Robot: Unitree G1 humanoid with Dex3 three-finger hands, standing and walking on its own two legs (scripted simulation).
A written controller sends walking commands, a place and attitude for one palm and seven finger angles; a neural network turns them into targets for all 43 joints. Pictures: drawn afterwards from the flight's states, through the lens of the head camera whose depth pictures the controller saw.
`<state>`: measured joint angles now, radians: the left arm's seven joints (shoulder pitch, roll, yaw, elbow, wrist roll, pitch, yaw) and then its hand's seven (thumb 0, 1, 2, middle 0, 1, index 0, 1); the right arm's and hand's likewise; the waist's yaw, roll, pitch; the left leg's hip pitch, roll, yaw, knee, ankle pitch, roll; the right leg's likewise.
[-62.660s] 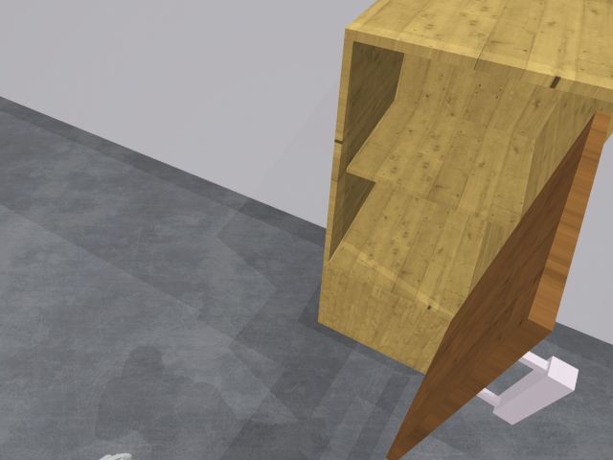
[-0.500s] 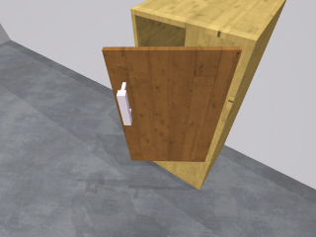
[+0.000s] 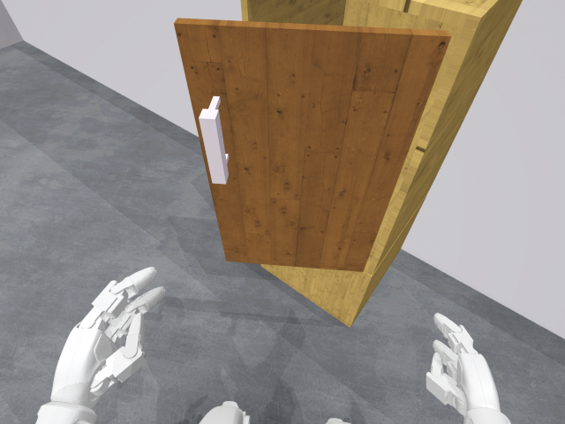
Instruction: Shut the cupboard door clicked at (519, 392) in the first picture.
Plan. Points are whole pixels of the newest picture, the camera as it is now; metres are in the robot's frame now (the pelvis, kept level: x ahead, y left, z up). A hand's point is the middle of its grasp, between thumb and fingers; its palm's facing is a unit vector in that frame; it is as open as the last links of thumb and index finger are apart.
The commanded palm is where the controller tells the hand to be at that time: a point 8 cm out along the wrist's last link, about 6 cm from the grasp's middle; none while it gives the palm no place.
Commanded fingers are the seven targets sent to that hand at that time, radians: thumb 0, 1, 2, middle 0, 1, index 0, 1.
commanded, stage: raise the hand and make a fist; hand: left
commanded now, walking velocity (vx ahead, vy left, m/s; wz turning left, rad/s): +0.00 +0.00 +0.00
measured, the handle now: (218, 141) +0.52 +0.14 +0.12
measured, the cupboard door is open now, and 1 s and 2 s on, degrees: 32 32 32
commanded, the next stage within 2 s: bring the fist close to the handle in 1.60 s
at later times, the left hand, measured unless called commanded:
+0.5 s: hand (110, 346) +0.20 +0.22 +0.06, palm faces +0.00 -1.00 -0.04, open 4.2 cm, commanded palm +0.17 +0.27 +0.07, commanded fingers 0.00 0.90 0.90 -0.95 -1.12 -0.95 -1.12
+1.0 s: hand (87, 325) +0.21 +0.24 +0.10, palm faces -0.01 -1.00 -0.05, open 3.1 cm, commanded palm +0.19 +0.29 +0.11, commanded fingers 0.00 0.90 0.90 -1.30 -1.50 -1.30 -1.50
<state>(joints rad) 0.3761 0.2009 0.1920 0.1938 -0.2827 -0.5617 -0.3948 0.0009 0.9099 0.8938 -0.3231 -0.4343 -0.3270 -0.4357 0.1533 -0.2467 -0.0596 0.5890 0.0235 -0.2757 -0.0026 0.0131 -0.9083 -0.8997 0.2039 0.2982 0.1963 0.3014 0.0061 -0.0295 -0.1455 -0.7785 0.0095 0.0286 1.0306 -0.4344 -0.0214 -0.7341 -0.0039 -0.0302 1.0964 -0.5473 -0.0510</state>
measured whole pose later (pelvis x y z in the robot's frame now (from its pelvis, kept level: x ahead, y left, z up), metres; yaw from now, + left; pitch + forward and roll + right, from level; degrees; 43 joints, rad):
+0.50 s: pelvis -0.01 +0.02 +0.00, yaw +0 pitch +11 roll -2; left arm 0.42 0.25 0.20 -0.04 -0.32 -0.34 -0.30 0.02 0.90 0.89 -0.77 -0.92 -0.78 -0.93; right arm 0.31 -0.22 0.01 0.56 0.03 -0.24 -0.07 0.02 -0.90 -0.90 0.21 0.30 0.20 0.30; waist 0.00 0.04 -0.12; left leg -0.83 0.02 0.00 1.07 -0.44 0.01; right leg -0.74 0.01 -0.06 1.06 -0.51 -0.02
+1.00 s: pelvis +0.00 +0.04 +0.02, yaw +1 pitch +7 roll -3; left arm 0.38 0.27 0.15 -0.13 -0.29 -0.24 -0.27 0.02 0.90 0.90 -1.22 -1.41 -1.23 -1.41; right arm 0.24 -0.23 0.07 0.48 0.04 -0.21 -0.05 0.02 -0.90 -0.90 0.21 0.30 0.20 0.30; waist 0.03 0.04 -0.10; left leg -0.69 0.00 -0.01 0.98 -0.42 0.04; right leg -0.58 0.00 -0.07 0.93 -0.48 0.01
